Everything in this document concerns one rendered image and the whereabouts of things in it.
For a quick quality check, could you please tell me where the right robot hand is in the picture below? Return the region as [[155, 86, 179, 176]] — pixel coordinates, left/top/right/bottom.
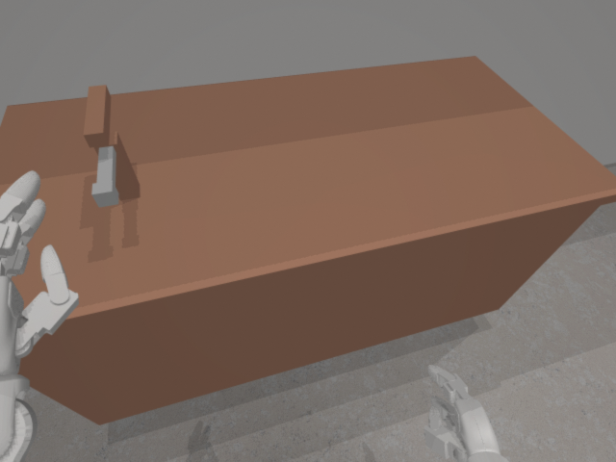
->
[[424, 365, 501, 462]]

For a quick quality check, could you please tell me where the counter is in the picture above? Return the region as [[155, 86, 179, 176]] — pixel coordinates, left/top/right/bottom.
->
[[0, 56, 616, 425]]

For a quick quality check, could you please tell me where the left robot hand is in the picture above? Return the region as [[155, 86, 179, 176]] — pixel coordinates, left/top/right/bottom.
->
[[0, 170, 79, 376]]

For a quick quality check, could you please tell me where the left robot forearm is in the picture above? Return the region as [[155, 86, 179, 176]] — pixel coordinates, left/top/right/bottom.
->
[[0, 374, 38, 462]]

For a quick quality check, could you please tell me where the tap lever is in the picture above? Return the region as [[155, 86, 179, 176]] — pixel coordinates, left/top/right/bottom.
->
[[91, 146, 118, 208]]

